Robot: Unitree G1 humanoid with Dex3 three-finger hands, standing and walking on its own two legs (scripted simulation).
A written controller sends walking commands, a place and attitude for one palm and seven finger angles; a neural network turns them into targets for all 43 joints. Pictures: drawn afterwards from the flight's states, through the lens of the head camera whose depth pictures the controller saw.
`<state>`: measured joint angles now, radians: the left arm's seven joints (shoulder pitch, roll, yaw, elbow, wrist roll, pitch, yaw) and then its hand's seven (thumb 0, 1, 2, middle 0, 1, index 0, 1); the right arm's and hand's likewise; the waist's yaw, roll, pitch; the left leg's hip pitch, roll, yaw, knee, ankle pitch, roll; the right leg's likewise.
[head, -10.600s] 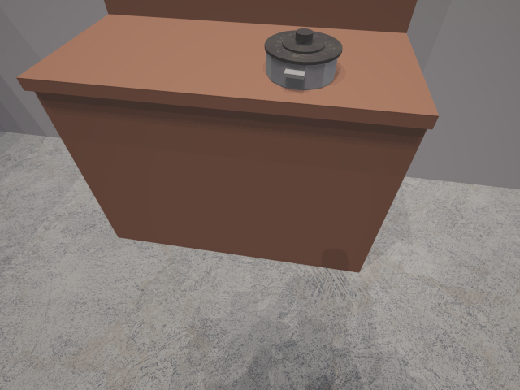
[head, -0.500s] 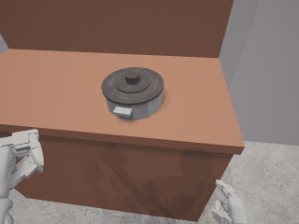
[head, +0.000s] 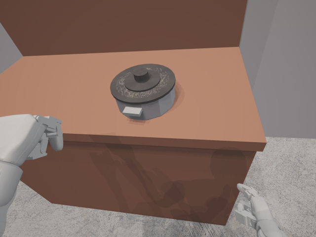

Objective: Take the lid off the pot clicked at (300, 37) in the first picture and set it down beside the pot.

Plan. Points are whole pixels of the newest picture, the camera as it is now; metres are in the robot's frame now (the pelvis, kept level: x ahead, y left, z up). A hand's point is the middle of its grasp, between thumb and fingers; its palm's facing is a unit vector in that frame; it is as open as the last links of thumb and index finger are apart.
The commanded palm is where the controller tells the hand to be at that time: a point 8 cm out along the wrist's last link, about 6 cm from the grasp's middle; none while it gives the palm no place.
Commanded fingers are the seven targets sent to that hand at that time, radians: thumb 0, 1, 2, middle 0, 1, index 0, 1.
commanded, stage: reach forward and open the fingers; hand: left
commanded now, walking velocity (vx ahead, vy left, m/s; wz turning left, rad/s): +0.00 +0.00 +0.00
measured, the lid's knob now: (141, 74) +0.53 +0.13 +0.16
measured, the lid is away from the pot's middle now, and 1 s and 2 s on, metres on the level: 0.00 0.00 0.00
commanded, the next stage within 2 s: move the open hand above the knob in 0.84 s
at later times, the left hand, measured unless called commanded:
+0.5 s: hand (42, 128) +0.25 +0.26 +0.22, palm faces -0.03 +0.06 -1.00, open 8.3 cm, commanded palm +0.22 +0.25 +0.28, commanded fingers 0.00 -0.40 1.74 -0.90 -0.08 -0.90 -0.08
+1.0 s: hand (60, 115) +0.29 +0.24 +0.22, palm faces -0.03 +0.06 -1.00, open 9.9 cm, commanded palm +0.25 +0.24 +0.30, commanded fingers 0.00 -0.39 1.72 -0.88 -0.08 -0.88 -0.08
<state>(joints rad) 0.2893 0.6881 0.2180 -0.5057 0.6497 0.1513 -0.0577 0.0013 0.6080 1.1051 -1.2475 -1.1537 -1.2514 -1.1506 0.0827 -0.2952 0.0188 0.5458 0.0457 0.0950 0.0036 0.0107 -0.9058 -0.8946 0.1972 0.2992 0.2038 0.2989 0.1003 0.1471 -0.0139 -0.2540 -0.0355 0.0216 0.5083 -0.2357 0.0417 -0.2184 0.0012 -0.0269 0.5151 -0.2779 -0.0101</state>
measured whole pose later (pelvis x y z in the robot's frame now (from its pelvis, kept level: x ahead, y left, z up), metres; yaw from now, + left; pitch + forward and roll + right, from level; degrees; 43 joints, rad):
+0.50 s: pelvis -0.03 +0.00 +0.00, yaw +1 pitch -3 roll +0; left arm -0.16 0.79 0.09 -0.21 0.70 0.10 -0.41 0.00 -0.23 1.62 -0.99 -0.28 -1.00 -0.28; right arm 0.09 -0.30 0.04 0.58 0.06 0.05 -0.02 0.01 -0.91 -0.89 0.20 0.30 0.20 0.30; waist 0.08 0.15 0.02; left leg -0.23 -0.04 0.00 0.44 -0.16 0.04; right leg -0.19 0.00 -0.05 0.46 -0.21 -0.01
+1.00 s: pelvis -0.03 +0.01 +0.00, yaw +1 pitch -3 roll +0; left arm -0.35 0.74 -0.02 -0.11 0.75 0.11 -0.45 0.00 -0.39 1.72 -0.90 -0.09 -0.90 -0.08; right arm 0.12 -0.29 0.04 0.58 0.06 0.03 -0.01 0.01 -0.91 -0.89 0.20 0.30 0.20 0.30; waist 0.06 0.13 0.02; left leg -0.24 -0.06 0.02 0.45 -0.16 0.05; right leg -0.22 -0.02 -0.03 0.51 -0.23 0.00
